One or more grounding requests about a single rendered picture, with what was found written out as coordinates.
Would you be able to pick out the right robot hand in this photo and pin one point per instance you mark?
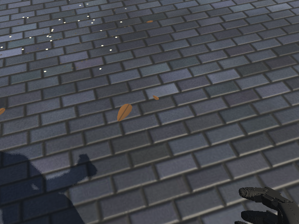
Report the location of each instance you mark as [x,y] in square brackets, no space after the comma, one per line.
[288,212]

